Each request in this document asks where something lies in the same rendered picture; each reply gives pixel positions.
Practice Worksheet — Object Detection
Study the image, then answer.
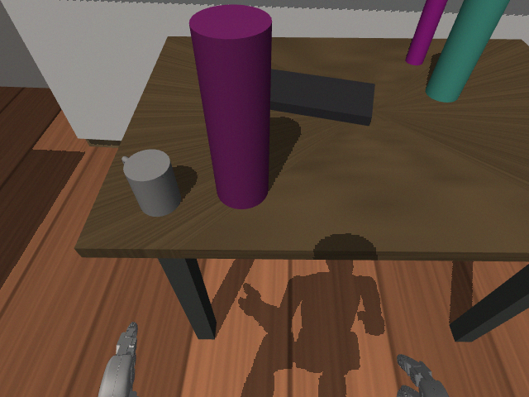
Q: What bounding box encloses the table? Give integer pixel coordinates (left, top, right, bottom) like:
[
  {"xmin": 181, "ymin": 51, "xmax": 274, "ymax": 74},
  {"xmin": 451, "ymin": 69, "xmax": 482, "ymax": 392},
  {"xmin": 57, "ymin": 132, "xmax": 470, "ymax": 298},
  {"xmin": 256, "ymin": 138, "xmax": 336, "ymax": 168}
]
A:
[{"xmin": 74, "ymin": 36, "xmax": 529, "ymax": 342}]

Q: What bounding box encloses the right robot hand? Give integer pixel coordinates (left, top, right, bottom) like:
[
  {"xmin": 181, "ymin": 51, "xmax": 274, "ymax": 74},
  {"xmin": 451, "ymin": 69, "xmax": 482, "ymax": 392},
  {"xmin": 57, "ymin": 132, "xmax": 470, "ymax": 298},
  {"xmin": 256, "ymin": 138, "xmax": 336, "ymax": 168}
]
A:
[{"xmin": 397, "ymin": 354, "xmax": 449, "ymax": 397}]

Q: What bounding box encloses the left robot hand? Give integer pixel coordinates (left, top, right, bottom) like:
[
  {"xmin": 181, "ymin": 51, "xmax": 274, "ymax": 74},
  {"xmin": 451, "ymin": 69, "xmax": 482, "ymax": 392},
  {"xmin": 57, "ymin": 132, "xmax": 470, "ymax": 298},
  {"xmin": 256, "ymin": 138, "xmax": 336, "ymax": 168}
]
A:
[{"xmin": 98, "ymin": 322, "xmax": 139, "ymax": 397}]

